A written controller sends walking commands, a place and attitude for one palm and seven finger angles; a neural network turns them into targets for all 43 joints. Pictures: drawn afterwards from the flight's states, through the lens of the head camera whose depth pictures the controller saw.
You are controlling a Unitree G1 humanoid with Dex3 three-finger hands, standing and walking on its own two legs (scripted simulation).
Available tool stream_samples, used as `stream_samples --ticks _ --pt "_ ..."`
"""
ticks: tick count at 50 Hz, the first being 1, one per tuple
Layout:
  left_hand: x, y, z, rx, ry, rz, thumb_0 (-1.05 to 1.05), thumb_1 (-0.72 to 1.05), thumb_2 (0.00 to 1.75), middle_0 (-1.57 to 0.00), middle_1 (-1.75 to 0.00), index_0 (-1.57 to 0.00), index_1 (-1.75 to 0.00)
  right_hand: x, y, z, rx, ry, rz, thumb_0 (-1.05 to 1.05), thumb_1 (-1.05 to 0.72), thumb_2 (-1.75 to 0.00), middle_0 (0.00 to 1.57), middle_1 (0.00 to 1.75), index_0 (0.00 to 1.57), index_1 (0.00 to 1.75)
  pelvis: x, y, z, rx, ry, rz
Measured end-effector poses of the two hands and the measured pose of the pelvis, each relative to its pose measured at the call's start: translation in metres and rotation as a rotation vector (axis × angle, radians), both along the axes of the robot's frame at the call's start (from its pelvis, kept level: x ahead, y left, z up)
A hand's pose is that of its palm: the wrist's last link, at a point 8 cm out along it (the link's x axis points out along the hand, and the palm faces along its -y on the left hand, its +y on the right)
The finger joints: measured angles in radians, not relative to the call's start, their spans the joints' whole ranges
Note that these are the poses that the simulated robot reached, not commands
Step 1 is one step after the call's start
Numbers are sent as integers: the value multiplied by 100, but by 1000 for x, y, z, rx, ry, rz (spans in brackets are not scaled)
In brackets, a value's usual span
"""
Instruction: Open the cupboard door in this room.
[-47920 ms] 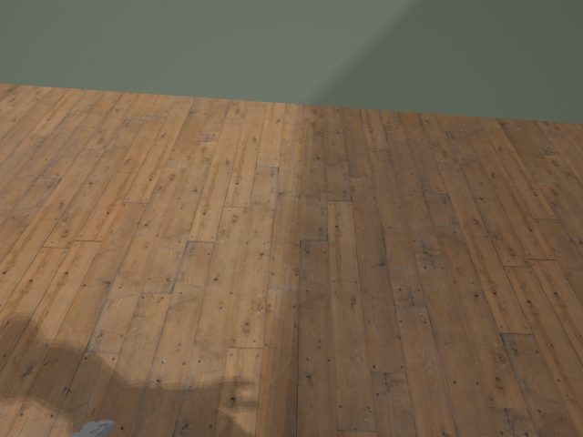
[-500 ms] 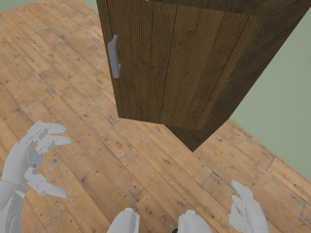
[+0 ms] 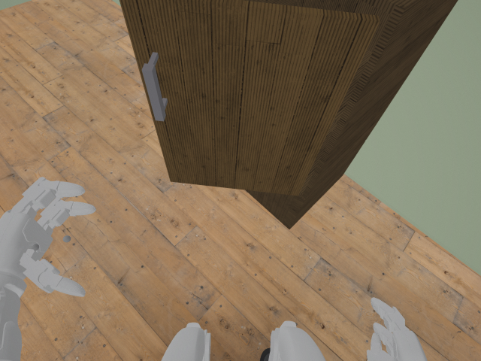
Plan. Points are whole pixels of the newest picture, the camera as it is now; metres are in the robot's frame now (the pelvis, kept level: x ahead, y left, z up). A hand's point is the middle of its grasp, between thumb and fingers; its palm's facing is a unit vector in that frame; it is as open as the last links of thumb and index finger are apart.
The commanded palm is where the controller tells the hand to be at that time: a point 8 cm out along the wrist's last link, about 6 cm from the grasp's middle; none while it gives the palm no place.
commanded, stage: raise the hand with hooked fingers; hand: left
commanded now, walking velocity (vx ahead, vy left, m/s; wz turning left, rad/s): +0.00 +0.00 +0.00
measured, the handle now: (157, 88) +0.61 +0.20 +0.04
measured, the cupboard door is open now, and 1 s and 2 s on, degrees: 40 40 40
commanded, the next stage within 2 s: move the hooked fingers beside the handle in 0.22 s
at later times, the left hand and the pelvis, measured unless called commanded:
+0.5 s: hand (68, 227) +0.30 +0.28 +0.04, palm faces -0.04 -1.00 -0.03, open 14.0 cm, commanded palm +0.29 +0.32 +0.05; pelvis +0.00 +0.00 -0.01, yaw +1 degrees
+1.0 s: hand (93, 171) +0.40 +0.27 +0.04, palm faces -0.06 -1.00 -0.03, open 14.0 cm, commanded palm +0.39 +0.32 +0.04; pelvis +0.00 +0.00 -0.01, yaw -1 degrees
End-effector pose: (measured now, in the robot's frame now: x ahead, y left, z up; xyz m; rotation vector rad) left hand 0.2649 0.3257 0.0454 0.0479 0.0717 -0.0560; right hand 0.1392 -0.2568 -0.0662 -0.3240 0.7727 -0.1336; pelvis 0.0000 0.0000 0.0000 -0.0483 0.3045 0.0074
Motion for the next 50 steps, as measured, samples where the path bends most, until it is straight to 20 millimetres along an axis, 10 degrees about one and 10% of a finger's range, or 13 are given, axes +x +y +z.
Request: stream_samples --ticks 21,50 --pt "2 1 1 -1 -13 9 -1 -50 30 -30 -120 -30 -120 17 9 -5 19 -31 34 2 -90 -90 20 30 20 30 -1 -2 -4 -1 1 7" --pt "118 -2 -2 -19 -28 -8 -1 -50 30 -30 -120 -30 -120 -65 -8 -28 -24 264 -111 1 -90 -90 20 30 20 30 -4 3 -8 -1 70 -17"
